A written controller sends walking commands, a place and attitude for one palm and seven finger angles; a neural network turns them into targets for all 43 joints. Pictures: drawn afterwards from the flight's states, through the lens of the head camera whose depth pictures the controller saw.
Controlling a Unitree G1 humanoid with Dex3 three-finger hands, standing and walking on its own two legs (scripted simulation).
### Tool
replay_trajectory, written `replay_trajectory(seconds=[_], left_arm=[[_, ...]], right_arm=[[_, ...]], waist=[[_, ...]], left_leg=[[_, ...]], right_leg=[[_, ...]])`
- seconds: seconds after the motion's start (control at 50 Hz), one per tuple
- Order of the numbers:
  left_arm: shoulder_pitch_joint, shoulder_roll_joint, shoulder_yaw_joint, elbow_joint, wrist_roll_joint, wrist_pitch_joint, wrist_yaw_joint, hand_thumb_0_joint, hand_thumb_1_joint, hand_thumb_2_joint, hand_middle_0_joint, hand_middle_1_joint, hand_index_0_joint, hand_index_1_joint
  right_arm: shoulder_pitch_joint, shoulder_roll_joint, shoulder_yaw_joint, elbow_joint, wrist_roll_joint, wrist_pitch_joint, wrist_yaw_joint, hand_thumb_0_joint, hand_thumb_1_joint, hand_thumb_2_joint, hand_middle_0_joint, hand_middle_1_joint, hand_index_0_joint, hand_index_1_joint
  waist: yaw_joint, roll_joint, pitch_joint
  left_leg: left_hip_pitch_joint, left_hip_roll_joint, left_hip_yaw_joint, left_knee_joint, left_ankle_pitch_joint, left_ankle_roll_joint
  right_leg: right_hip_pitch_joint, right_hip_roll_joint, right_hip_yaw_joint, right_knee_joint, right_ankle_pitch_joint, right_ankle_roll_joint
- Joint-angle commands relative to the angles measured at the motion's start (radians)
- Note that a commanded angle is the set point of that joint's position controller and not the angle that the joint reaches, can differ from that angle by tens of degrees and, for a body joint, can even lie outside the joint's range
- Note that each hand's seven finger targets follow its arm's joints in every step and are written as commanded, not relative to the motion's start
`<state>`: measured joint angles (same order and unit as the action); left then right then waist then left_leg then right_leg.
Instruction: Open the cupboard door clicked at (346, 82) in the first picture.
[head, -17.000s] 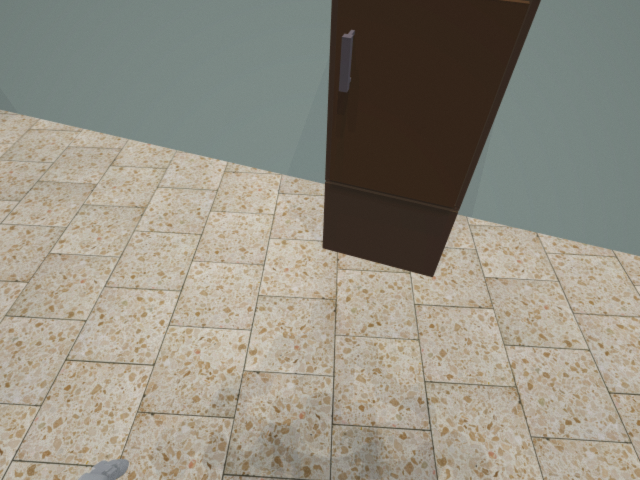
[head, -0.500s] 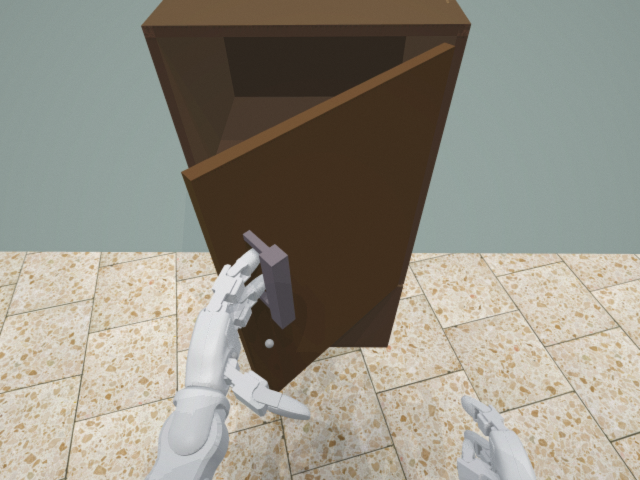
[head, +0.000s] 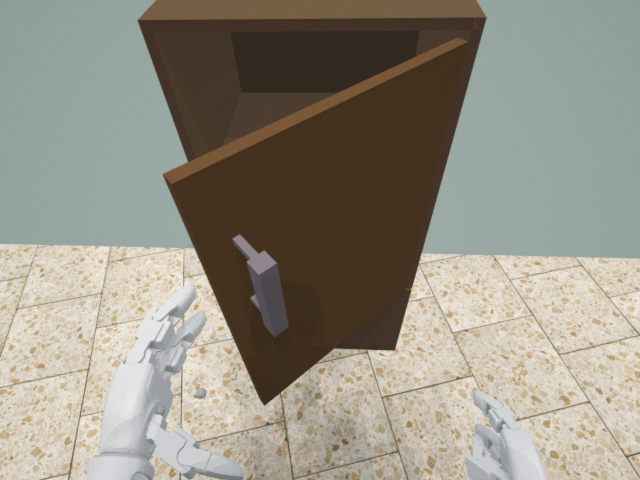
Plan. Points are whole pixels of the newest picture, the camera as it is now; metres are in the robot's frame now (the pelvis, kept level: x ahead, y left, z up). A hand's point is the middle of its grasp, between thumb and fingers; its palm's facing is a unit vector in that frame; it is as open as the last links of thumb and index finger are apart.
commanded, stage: slide the hand sideways off the handle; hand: left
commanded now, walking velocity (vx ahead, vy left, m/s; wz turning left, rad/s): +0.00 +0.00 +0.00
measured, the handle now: (259, 286) +0.32 +0.10 +0.09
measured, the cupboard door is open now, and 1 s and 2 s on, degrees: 43 43 43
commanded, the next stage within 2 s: draw the hand back to the body in 0.06 s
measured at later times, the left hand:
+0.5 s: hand (144, 385) +0.19 +0.18 +0.11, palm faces +0.04 -1.00 -0.07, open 16.4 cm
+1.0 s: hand (52, 361) +0.19 +0.26 +0.15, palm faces +0.31 -0.89 -0.34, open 13.5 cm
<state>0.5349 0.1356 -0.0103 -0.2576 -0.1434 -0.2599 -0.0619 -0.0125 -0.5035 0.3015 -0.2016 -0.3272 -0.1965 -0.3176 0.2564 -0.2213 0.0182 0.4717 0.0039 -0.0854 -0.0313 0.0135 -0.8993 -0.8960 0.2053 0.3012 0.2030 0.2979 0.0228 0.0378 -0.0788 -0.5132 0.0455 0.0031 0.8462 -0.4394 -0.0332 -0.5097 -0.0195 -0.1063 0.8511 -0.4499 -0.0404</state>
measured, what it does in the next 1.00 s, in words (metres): stands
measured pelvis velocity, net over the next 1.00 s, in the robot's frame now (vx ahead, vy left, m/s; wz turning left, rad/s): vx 0.00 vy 0.04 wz -0.01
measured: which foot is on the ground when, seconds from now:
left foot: down 0.00-1.00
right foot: down 0.00-1.00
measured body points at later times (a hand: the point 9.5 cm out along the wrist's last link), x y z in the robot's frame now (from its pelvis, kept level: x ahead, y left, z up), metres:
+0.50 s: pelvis -0.01 +0.02 +0.00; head +0.00 +0.01 +0.45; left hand +0.18 +0.24 +0.12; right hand +0.17 -0.19 -0.07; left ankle -0.01 +0.14 -0.70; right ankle -0.01 -0.09 -0.70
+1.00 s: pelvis +0.00 +0.04 +0.03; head -0.01 +0.03 +0.48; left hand +0.17 +0.30 +0.17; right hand +0.19 -0.17 -0.04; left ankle -0.01 +0.14 -0.70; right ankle -0.01 -0.09 -0.70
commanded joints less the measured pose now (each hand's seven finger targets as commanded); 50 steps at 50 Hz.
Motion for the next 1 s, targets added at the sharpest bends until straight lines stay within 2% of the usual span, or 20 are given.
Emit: replay_trajectory(seconds=[0.0, 0.1, 0.14, 0.18, 0.26, 0.3, 0.36, 0.4, 0.46, 0.54, 0.64, 0.66, 0.68, 0.7, 0.74, 0.78, 0.86, 0.88, 0.94, 0.98], left_arm=[[-0.061, 0.090, 0.069, -0.226, -0.038, -0.110, -0.051, 0.000, -0.500, 0.300, -0.150, -0.300, -0.150, -0.300], [-0.094, 0.081, 0.040, -0.233, -0.071, -0.122, -0.109, 0.000, -0.500, 0.300, -0.150, -0.300, -0.150, -0.300], [-0.101, 0.097, 0.051, -0.216, -0.069, -0.103, -0.106, 0.000, -0.500, 0.300, -0.150, -0.300, -0.150, -0.300], [-0.104, 0.152, 0.110, -0.228, -0.060, -0.084, -0.084, 0.000, -0.500, 0.300, -0.150, -0.300, -0.150, -0.300], [-0.046, 0.149, 0.150, -0.281, -0.069, -0.034, -0.048, 0.000, -0.500, 0.300, -0.150, -0.300, -0.150, -0.300], [-0.039, 0.119, 0.129, -0.286, -0.081, -0.010, -0.045, 0.000, -0.500, 0.300, -0.150, -0.300, -0.150, -0.300], [-0.065, 0.135, 0.138, -0.305, -0.095, 0.018, -0.056, 0.000, -0.500, 0.300, -0.150, -0.300, -0.150, -0.300], [-0.083, 0.138, 0.128, -0.295, -0.093, 0.037, -0.068, 0.000, -0.500, 0.300, -0.150, -0.300, -0.150, -0.300], [-0.089, 0.155, 0.142, -0.324, -0.094, 0.059, -0.088, 0.000, -0.500, 0.300, -0.150, -0.300, -0.150, -0.300], [-0.080, 0.195, 0.205, -0.357, -0.115, 0.087, -0.103, 0.000, -0.500, 0.300, -0.150, -0.300, -0.150, -0.300], [-0.100, 0.204, 0.245, -0.371, -0.140, 0.108, -0.112, 0.000, -0.325, 0.375, -0.156, -0.300, -0.156, -0.300], [-0.142, 0.357, 0.262, -0.459, 0.021, 0.111, 0.021, 0.000, -0.290, 0.390, -0.158, -0.300, -0.158, -0.300], [-0.084, 0.304, 0.255, -0.420, 0.039, 0.132, 0.083, 0.000, -0.255, 0.405, -0.159, -0.300, -0.159, -0.300], [-0.055, 0.241, 0.208, -0.419, 0.045, 0.146, 0.103, 0.000, -0.220, 0.420, -0.160, -0.300, -0.160, -0.300], [-0.053, 0.213, 0.172, -0.408, 0.074, 0.157, 0.133, 0.000, -0.150, 0.450, -0.162, -0.300, -0.162, -0.300], [-0.063, 0.242, 0.196, -0.380, 0.090, 0.159, 0.159, 0.000, -0.080, 0.480, -0.165, -0.300, -0.165, -0.300], [-0.087, 0.276, 0.240, -0.390, 0.107, 0.147, 0.188, 0.000, 0.060, 0.540, -0.170, -0.300, -0.170, -0.300], [-0.086, 0.299, 0.265, -0.383, 0.109, 0.147, 0.196, 0.000, 0.095, 0.555, -0.171, -0.300, -0.171, -0.300], [-0.109, 0.298, 0.276, -0.416, 0.115, 0.136, 0.203, 0.000, 0.200, 0.600, -0.175, -0.300, -0.175, -0.300], [-0.105, 0.317, 0.300, -0.416, 0.119, 0.132, 0.209, 0.000, 0.270, 0.630, -0.178, -0.300, -0.178, -0.300]], right_arm=[[-0.066, -0.095, -0.039, -0.155, 0.008, -0.081, -0.013, 0.000, -0.900, -0.900, 0.200, 0.300, 0.200, 0.300], [-0.062, -0.108, -0.041, -0.149, 0.016, -0.120, -0.023, 0.000, -0.900, -0.900, 0.200, 0.300, 0.200, 0.300], [-0.062, -0.110, -0.039, -0.151, 0.017, -0.124, -0.026, 0.000, -0.900, -0.900, 0.200, 0.300, 0.200, 0.300], [-0.069, -0.110, -0.041, -0.149, 0.020, -0.123, -0.030, 0.000, -0.900, -0.900, 0.200, 0.300, 0.200, 0.300], [-0.079, -0.091, -0.033, -0.171, 0.028, -0.121, -0.029, 0.000, -0.900, -0.900, 0.200, 0.300, 0.200, 0.300], [-0.088, -0.089, -0.027, -0.178, 0.032, -0.122, -0.028, 0.000, -0.900, -0.900, 0.200, 0.300, 0.200, 0.300], [-0.087, -0.098, -0.020, -0.170, 0.035, -0.130, -0.032, 0.000, -0.900, -0.900, 0.200, 0.300, 0.200, 0.300], [-0.094, -0.104, -0.016, -0.166, 0.036, -0.137, -0.035, 0.000, -0.900, -0.900, 0.200, 0.300, 0.200, 0.300], [-0.083, -0.109, -0.014, -0.161, 0.037, -0.149, -0.040, 0.000, -0.900, -0.900, 0.200, 0.300, 0.200, 0.300], [-0.089, -0.108, -0.011, -0.157, 0.038, -0.159, -0.046, 0.000, -0.900, -0.900, 0.200, 0.300, 0.200, 0.300], [-0.098, -0.107, -0.005, -0.137, 0.043, -0.172, -0.050, 0.000, -0.900, -0.900, 0.200, 0.300, 0.200, 0.300], [-0.105, -0.100, -0.007, -0.136, 0.025, -0.161, -0.071, 0.000, -0.900, -0.900, 0.200, 0.300, 0.200, 0.300], [-0.101, -0.085, -0.002, -0.124, 0.016, -0.158, -0.079, 0.000, -0.900, -0.900, 0.200, 0.300, 0.200, 0.300], [-0.101, -0.088, 0.002, -0.126, 0.013, -0.154, -0.077, 0.000, -0.900, -0.900, 0.200, 0.300, 0.200, 0.300], [-0.105, -0.089, 0.005, -0.109, 0.012, -0.141, -0.072, 0.000, -0.900, -0.900, 0.200, 0.300, 0.200, 0.300], [-0.120, -0.096, 0.004, -0.090, 0.008, -0.134, -0.072, 0.000, -0.900, -0.900, 0.200, 0.300, 0.200, 0.300], [-0.136, -0.098, 0.001, -0.077, -0.001, -0.128, -0.075, 0.000, -0.900, -0.900, 0.200, 0.300, 0.200, 0.300], [-0.146, -0.100, 0.000, -0.068, -0.003, -0.127, -0.078, 0.000, -0.900, -0.900, 0.200, 0.300, 0.200, 0.300], [-0.153, -0.095, 0.003, -0.056, -0.005, -0.127, -0.072, 0.000, -0.900, -0.900, 0.200, 0.300, 0.200, 0.300], [-0.161, -0.100, 0.000, -0.043, -0.007, -0.131, -0.070, 0.000, -0.900, -0.900, 0.200, 0.300, 0.200, 0.300]], waist=[[-0.031, -0.100, -0.110], [-0.040, -0.049, -0.139], [-0.032, -0.063, -0.133], [-0.012, -0.044, -0.149], [0.019, -0.021, -0.174], [0.015, -0.046, -0.146], [0.002, -0.027, -0.099], [-0.009, -0.051, -0.053], [-0.004, -0.008, -0.065], [0.013, -0.013, -0.093], [0.017, 0.013, -0.075], [0.045, 0.042, -0.073], [0.031, 0.005, -0.021], [0.022, 0.011, -0.011], [0.016, 0.039, 0.015], [0.019, 0.031, 0.037], [0.025, -0.007, 0.008], [0.032, 0.004, 0.009], [0.034, 0.056, 0.002], [0.039, 0.053, 0.005]], left_leg=[[-0.033, -0.064, -0.004, -0.037, 0.208, 0.046], [-0.029, -0.065, -0.013, -0.017, 0.198, 0.046], [-0.043, -0.065, -0.018, -0.023, 0.175, 0.046], [-0.034, -0.064, -0.017, -0.034, 0.178, 0.047], [0.006, -0.062, -0.011, -0.075, 0.220, 0.046], [0.012, -0.058, -0.013, -0.092, 0.223, 0.047], [0.021, -0.054, -0.017, -0.111, 0.187, 0.047], [0.015, -0.052, -0.023, -0.119, 0.159, 0.049], [0.053, -0.048, -0.031, -0.143, 0.157, 0.048], [0.080, -0.050, -0.031, -0.156, 0.200, 0.046], [0.118, -0.047, -0.038, -0.185, 0.222, 0.041], [0.135, -0.038, -0.014, -0.234, 0.219, 0.046], [0.148, -0.040, -0.009, -0.244, 0.206, 0.047], [0.158, -0.040, -0.014, -0.253, 0.215, 0.045], [0.198, -0.030, -0.015, -0.282, 0.246, 0.045], [0.216, -0.025, -0.018, -0.317, 0.245, 0.045], [0.282, -0.019, -0.015, -0.380, 0.262, 0.047], [0.290, -0.019, -0.012, -0.390, 0.281, 0.048], [0.327, -0.016, -0.019, -0.431, 0.328, 0.039], [0.343, -0.011, -0.018, -0.443, 0.371, 0.037]], right_leg=[[0.096, -0.005, 0.131, -0.146, 0.362, 0.055], [0.058, -0.001, 0.120, -0.132, 0.296, 0.044], [0.046, 0.002, 0.113, -0.133, 0.233, 0.039], [0.067, 0.003, 0.117, -0.140, 0.203, 0.032], [0.117, 0.011, 0.079, -0.127, 0.274, 0.028], [0.118, 0.017, 0.063, -0.136, 0.285, 0.032], [0.093, 0.023, 0.056, -0.160, 0.236, 0.033], [0.077, 0.022, 0.061, -0.184, 0.185, 0.035], [0.078, 0.027, 0.043, -0.183, 0.177, 0.029], [0.123, 0.027, 0.036, -0.190, 0.228, 0.029], [0.140, 0.035, 0.019, -0.204, 0.250, 0.026], [0.195, 0.011, 0.077, -0.274, 0.247, 0.014], [0.183, 0.008, 0.072, -0.313, 0.222, 0.017], [0.185, 0.005, 0.063, -0.311, 0.230, 0.018], [0.202, 0.007, 0.051, -0.323, 0.247, 0.021], [0.236, 0.009, 0.050, -0.354, 0.241, 0.019], [0.301, 0.009, 0.046, -0.388, 0.249, 0.022], [0.326, 0.007, 0.047, -0.401, 0.267, 0.019], [0.363, 0.009, 0.044, -0.413, 0.288, 0.017], [0.388, 0.011, 0.044, -0.427, 0.316, 0.016]])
